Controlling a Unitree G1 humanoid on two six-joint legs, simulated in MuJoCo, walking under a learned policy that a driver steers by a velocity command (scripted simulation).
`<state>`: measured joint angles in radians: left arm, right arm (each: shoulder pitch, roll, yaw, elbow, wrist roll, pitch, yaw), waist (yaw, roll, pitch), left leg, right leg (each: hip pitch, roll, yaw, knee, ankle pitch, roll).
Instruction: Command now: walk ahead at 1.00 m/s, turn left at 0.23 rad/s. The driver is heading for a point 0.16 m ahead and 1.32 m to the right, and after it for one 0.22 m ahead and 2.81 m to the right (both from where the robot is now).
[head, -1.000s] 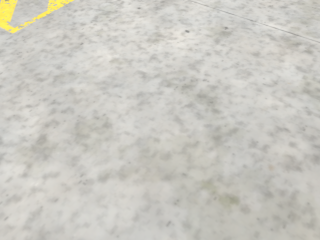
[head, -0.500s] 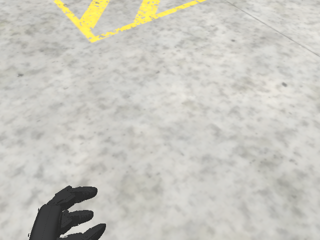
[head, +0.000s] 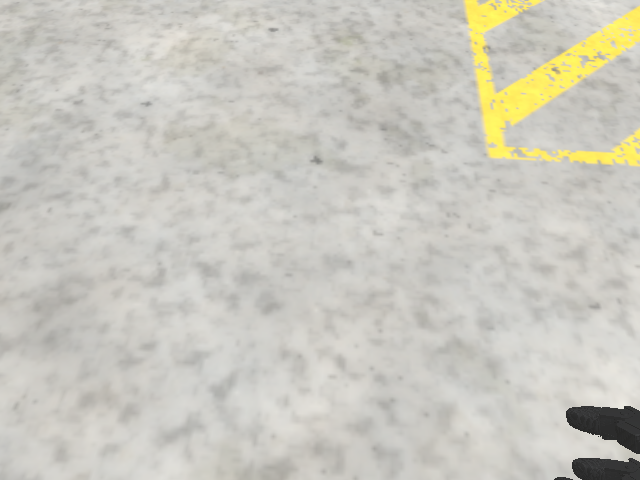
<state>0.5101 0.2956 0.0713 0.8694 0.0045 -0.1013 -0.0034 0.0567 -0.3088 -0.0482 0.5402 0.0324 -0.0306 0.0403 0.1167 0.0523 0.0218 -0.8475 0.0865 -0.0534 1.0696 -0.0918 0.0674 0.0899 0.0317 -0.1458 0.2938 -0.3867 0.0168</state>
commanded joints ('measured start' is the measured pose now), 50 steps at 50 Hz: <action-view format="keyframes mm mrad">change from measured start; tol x32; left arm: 1 -50 127 0 -45 -25 -18 -1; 50 -196 67 36 -225 -29 89 54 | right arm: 1 -151 14 24 -105 -12 -42 25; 5 -128 -60 -13 -120 -9 -67 31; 8 454 -248 -85 30 -14 -36 -35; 43 -213 34 10 -60 -67 -103 -36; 50 151 -106 -64 -3 -37 -110 -44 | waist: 1 -63 -21 169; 7 -395 -252 -153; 9 -272 207 -606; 19 -58 8 117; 29 205 50 -166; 31 -79 -533 -145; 34 -74 17 -51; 50 -224 -162 -275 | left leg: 1 74 -21 66 -264 104 20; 7 944 -92 64 -471 23 87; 9 1471 351 -730 -606 -449 209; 17 613 195 16 -926 -36 77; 23 657 104 314 -984 113 34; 28 898 163 325 -487 1138 4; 29 752 144 292 -174 1082 -8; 31 107 -197 69 627 -531 -83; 50 961 -47 -87 -619 423 -63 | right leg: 1 -160 -268 176 -233 486 -177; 6 -41 -300 150 148 1377 -159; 7 -241 -261 130 422 1277 -121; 9 -720 -38 312 1105 -67 -91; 10 -832 -77 329 1162 -24 -94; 24 -690 -166 78 554 555 -94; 28 -340 6 -51 561 283 -181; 33 121 -272 1065 -113 -365 -408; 42 -491 32 454 13 496 -252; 50 -363 85 503 679 386 -24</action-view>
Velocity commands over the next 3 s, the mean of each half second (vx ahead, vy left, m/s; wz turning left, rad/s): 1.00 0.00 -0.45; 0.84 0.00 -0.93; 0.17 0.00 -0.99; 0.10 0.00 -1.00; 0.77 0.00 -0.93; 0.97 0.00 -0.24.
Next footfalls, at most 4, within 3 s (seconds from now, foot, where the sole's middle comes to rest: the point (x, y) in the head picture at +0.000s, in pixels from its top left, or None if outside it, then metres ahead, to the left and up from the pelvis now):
0.14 left None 0.35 0.12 -0.76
0.58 right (454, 386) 0.72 -0.19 -0.76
1.00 left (493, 246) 1.15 -0.30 -0.76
1.52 right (535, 329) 0.89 -0.38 -0.76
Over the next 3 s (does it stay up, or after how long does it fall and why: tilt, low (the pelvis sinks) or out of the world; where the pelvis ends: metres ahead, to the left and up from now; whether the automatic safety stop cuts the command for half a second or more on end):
stays up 0.45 -0.87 -0.03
